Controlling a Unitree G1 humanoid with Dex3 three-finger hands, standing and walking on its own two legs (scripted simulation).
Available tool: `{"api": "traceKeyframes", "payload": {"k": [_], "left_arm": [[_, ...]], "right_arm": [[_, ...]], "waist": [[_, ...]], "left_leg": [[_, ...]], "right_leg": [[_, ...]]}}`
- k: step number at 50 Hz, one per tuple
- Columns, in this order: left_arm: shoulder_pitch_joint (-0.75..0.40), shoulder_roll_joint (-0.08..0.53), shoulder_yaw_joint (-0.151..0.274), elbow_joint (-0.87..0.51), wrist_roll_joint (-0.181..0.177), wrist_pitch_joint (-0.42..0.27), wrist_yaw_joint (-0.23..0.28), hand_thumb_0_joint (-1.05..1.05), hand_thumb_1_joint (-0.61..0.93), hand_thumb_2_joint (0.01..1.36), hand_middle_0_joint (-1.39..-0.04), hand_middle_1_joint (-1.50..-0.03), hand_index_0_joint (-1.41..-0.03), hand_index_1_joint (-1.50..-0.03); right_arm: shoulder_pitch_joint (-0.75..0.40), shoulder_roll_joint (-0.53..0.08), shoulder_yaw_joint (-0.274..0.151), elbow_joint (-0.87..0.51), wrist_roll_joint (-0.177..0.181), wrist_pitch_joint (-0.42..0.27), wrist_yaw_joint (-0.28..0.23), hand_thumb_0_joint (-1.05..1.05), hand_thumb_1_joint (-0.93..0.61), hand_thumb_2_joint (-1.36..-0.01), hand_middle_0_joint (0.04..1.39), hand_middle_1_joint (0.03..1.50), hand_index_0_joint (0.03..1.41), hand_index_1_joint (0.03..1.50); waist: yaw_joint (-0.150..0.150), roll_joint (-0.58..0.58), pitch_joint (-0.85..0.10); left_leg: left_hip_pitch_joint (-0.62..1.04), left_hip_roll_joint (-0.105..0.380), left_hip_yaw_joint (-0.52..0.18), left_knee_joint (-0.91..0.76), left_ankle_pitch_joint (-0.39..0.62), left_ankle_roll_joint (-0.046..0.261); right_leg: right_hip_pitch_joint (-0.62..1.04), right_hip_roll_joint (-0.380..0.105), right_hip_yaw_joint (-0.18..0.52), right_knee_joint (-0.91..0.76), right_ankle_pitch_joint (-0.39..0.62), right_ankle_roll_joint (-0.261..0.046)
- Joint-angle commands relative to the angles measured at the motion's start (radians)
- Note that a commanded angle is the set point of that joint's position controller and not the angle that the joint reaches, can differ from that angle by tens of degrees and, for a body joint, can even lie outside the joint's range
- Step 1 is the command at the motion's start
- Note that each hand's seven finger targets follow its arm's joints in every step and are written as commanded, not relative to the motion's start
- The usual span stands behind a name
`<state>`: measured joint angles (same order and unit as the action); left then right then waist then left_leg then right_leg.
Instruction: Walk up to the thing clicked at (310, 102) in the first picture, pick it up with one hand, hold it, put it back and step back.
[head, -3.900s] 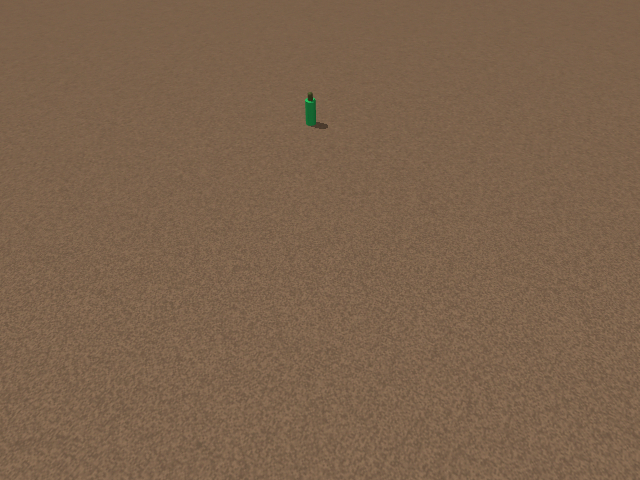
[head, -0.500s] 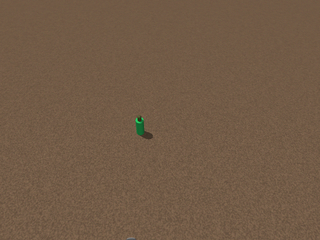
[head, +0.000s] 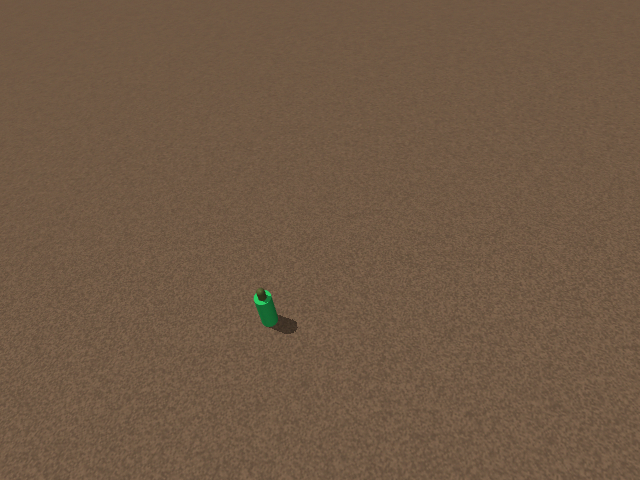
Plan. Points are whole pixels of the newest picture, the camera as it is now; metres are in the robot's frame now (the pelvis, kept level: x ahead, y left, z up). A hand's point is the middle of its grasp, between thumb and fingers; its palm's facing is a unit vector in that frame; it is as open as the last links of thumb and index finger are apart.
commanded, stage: walk up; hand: left
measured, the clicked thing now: (265, 305) +0.79 +0.22 -0.66
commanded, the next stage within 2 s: none
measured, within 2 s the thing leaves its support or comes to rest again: neither
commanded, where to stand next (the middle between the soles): +0.39 +0.06 m, yaw -1 degrees
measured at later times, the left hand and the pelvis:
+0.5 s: hand out of the picture +0.16 +0.32 -0.14, palm faces +0.02 -0.92 -0.39, open 7.4 cm; pelvis +0.15 +0.04 +0.00, yaw +3 degrees
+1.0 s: hand (121, 375) +0.33 +0.33 -0.12, palm faces -0.05 -0.89 -0.46, open 7.4 cm; pelvis +0.27 +0.05 +0.00, yaw +0 degrees
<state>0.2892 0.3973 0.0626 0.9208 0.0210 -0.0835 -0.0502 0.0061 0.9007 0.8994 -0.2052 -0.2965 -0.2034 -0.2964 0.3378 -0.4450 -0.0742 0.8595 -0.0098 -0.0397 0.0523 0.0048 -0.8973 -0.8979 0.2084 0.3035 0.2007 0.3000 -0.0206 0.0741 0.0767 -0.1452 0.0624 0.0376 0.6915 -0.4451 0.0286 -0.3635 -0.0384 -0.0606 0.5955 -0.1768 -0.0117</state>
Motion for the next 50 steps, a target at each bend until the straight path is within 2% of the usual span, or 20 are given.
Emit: {"api": "traceKeyframes", "payload": {"k": [1,5,7,10,16,21,23,24,25,26,27,31,38,40,44,46,47,48,49,50], "left_arm": [[0.148,0.377,0.092,-0.056,-0.021,-0.034,0.039,0.0,0.9,0.9,-0.2,-0.3,-0.2,-0.3],[0.077,0.272,0.055,-0.072,-0.035,-0.038,0.051,0.0,0.9,0.9,-0.2,-0.3,-0.2,-0.3],[0.078,0.261,0.051,-0.084,-0.03,-0.043,0.05,0.0,0.9,0.9,-0.2,-0.3,-0.2,-0.3],[0.091,0.259,0.057,-0.106,-0.027,-0.043,0.051,0.0,0.9,0.9,-0.2,-0.3,-0.2,-0.3],[0.096,0.291,0.071,-0.126,-0.01,-0.038,0.049,0.0,0.9,0.9,-0.2,-0.3,-0.2,-0.3],[0.074,0.311,0.067,-0.14,-0.016,-0.036,0.053,0.0,0.9,0.9,-0.2,-0.3,-0.2,-0.3],[0.044,0.288,0.055,-0.146,-0.022,-0.031,0.055,0.0,0.9,0.9,-0.2,-0.3,-0.2,-0.3],[0.08,0.23,0.032,-0.15,-0.025,-0.025,0.055,0.0,0.9,0.9,-0.2,-0.3,-0.2,-0.3],[0.133,0.13,0.006,-0.158,-0.029,-0.022,0.049,0.0,0.9,0.9,-0.2,-0.3,-0.2,-0.3],[0.163,0.205,0.025,-0.132,-0.032,-0.009,0.06,0.0,0.9,0.9,-0.2,-0.3,-0.2,-0.3],[0.13,0.262,0.032,-0.111,-0.024,-0.002,0.066,0.0,0.9,0.9,-0.2,-0.3,-0.2,-0.3],[0.151,0.231,0.029,-0.073,-0.036,0.007,0.041,0.0,0.9,0.9,-0.2,-0.3,-0.2,-0.3],[0.062,0.208,0.027,-0.098,-0.018,0.013,0.03,0.0,0.9,0.9,-0.2,-0.3,-0.2,-0.3],[0.038,0.202,0.028,-0.097,-0.012,0.009,0.034,0.0,0.9,0.9,-0.2,-0.3,-0.2,-0.3],[0.06,0.169,0.024,-0.078,-0.008,0.001,0.05,0.0,0.9,0.9,-0.2,-0.3,-0.2,-0.3],[0.123,0.172,0.027,-0.06,-0.006,-0.01,0.062,0.0,0.9,0.9,-0.2,-0.3,-0.2,-0.3],[0.149,0.211,0.037,-0.057,-0.002,-0.017,0.071,0.0,0.9,0.9,-0.2,-0.3,-0.2,-0.3],[0.161,0.289,0.06,-0.069,0.002,-0.024,0.077,0.0,0.9,0.9,-0.2,-0.3,-0.2,-0.3],[0.117,0.309,0.056,-0.094,-0.007,-0.02,0.075,0.0,0.9,0.9,-0.2,-0.3,-0.2,-0.3],[0.088,0.341,0.062,-0.099,-0.011,-0.007,0.074,0.0,0.9,0.9,-0.2,-0.3,-0.2,-0.3]], "right_arm": [[-0.003,-0.189,-0.036,-0.089,-0.002,-0.011,-0.023,0.0,-0.9,-0.9,0.2,0.3,0.2,0.3],[0.023,-0.149,-0.03,-0.029,0.016,0.0,-0.011,0.0,-0.9,-0.9,0.2,0.3,0.2,0.3],[0.024,-0.141,-0.031,-0.024,0.008,0.01,-0.001,0.0,-0.9,-0.9,0.2,0.3,0.2,0.3],[-0.031,-0.132,-0.037,-0.044,0.001,0.019,0.008,0.0,-0.9,-0.9,0.2,0.3,0.2,0.3],[-0.151,-0.131,-0.046,-0.084,-0.019,0.013,0.032,0.0,-0.9,-0.9,0.2,0.3,0.2,0.3],[-0.162,-0.134,-0.049,-0.095,-0.02,-0.007,0.038,0.0,-0.9,-0.9,0.2,0.3,0.2,0.3],[-0.03,-0.156,-0.064,-0.053,-0.022,-0.018,0.03,0.0,-0.9,-0.9,0.2,0.3,0.2,0.3],[0.109,-0.216,-0.087,-0.016,-0.036,-0.025,0.017,0.0,-0.9,-0.9,0.2,0.3,0.2,0.3],[0.138,-0.288,-0.106,-0.026,-0.037,-0.029,0.002,0.0,-0.9,-0.9,0.2,0.3,0.2,0.3],[0.089,-0.311,-0.106,-0.06,-0.007,-0.028,-0.003,0.0,-0.9,-0.9,0.2,0.3,0.2,0.3],[0.055,-0.292,-0.107,-0.06,0.014,-0.022,-0.001,0.0,-0.9,-0.9,0.2,0.3,0.2,0.3],[-0.034,-0.188,-0.059,-0.092,0.018,-0.037,-0.018,0.0,-0.9,-0.9,0.2,0.3,0.2,0.3],[-0.013,-0.207,-0.064,-0.128,-0.003,-0.034,-0.015,0.0,-0.9,-0.9,0.2,0.3,0.2,0.3],[-0.011,-0.206,-0.064,-0.133,-0.008,-0.023,-0.011,0.0,-0.9,-0.9,0.2,0.3,0.2,0.3],[-0.047,-0.181,-0.046,-0.142,-0.003,-0.006,-0.02,0.0,-0.9,-0.9,0.2,0.3,0.2,0.3],[-0.062,-0.147,-0.03,-0.143,0.012,0.001,-0.027,0.0,-0.9,-0.9,0.2,0.3,0.2,0.3],[-0.053,-0.106,-0.014,-0.143,0.022,0.0,-0.029,0.0,-0.9,-0.9,0.2,0.3,0.2,0.3],[0.003,-0.055,0.005,-0.144,0.027,-0.001,-0.029,0.0,-0.9,-0.9,0.2,0.3,0.2,0.3],[0.049,-0.083,0.0,-0.119,0.012,0.015,-0.034,0.0,-0.9,-0.9,0.2,0.3,0.2,0.3],[0.027,-0.169,-0.029,-0.107,0.0,0.027,-0.045,0.0,-0.9,-0.9,0.2,0.3,0.2,0.3]], "waist": [[0.095,-0.28,-0.09],[0.031,-0.238,-0.016],[0.029,-0.245,-0.029],[0.04,-0.227,-0.012],[0.074,-0.194,0.051],[0.049,-0.178,-0.005],[-0.036,-0.083,-0.066],[-0.09,0.084,-0.156],[-0.07,0.327,-0.15],[-0.051,0.211,-0.141],[-0.042,0.142,-0.087],[0.017,0.072,0.008],[-0.014,0.08,0.03],[-0.018,0.069,0.047],[0.021,0.016,-0.001],[0.063,-0.063,-0.081],[0.087,-0.151,-0.136],[0.076,-0.328,-0.21],[0.047,-0.289,-0.135],[0.063,-0.25,-0.097]], "left_leg": [[-0.501,-0.042,-0.085,0.453,-0.098,0.02],[-0.396,-0.025,-0.149,0.371,0.109,0.01],[-0.379,-0.037,-0.125,0.356,0.166,-0.001],[-0.418,-0.031,-0.113,0.256,0.207,-0.027],[-0.397,0.028,-0.084,0.049,0.241,-0.033],[-0.246,0.04,-0.047,-0.084,0.217,0.005],[-0.006,-0.015,-0.007,-0.188,0.262,0.028],[0.169,0.007,-0.095,-0.234,0.17,0.066],[0.258,0.22,-0.434,-0.319,0.119,0.117],[0.245,0.328,-0.666,-0.43,0.02,0.192],[0.157,0.341,-0.643,-0.424,0.008,0.242],[-0.032,0.185,-0.251,-0.421,0.334,0.12],[-0.045,0.181,-0.177,-0.466,0.194,0.213],[-0.082,0.181,-0.172,-0.456,0.184,0.21],[-0.136,0.168,-0.114,-0.289,0.499,0.183],[-0.117,0.109,-0.066,-0.116,0.532,0.125],[-0.119,0.056,-0.024,0.025,0.468,0.082],[-0.236,-0.027,0.012,0.21,0.205,0.03],[-0.354,-0.098,-0.03,0.277,-0.117,0.008],[-0.374,-0.061,-0.06,0.356,-0.189,0.018]], "right_leg": [[0.394,-0.426,0.724,-0.352,-0.31,-0.241],[0.247,-0.214,0.288,-0.319,0.103,-0.083],[0.238,-0.186,0.2,-0.315,0.222,-0.115],[0.262,-0.207,0.163,-0.337,0.234,-0.143],[0.202,-0.241,0.161,-0.367,-0.118,-0.189],[0.212,-0.284,0.165,-0.236,0.111,-0.192],[0.13,-0.209,0.077,-0.024,0.213,-0.137],[0.055,-0.123,0.024,0.266,0.211,-0.094],[-0.178,0.018,0.001,0.482,-0.261,-0.04],[-0.261,0.068,0.045,0.551,-0.38,-0.038],[-0.265,0.012,0.097,0.615,-0.364,-0.048],[-0.153,-0.038,0.142,0.489,-0.173,-0.03],[-0.152,-0.059,0.058,0.231,-0.129,0.017],[-0.108,-0.053,0.038,0.149,-0.093,0.014],[0.067,-0.004,0.008,0.04,-0.005,-0.001],[0.221,0.023,0.011,-0.112,0.103,-0.013],[0.295,-0.021,0.066,-0.188,0.133,-0.037],[0.397,-0.243,0.393,-0.236,0.188,-0.104],[0.354,-0.356,0.576,-0.279,0.081,-0.186],[0.29,-0.406,0.646,-0.281,-0.06,-0.286]]}}
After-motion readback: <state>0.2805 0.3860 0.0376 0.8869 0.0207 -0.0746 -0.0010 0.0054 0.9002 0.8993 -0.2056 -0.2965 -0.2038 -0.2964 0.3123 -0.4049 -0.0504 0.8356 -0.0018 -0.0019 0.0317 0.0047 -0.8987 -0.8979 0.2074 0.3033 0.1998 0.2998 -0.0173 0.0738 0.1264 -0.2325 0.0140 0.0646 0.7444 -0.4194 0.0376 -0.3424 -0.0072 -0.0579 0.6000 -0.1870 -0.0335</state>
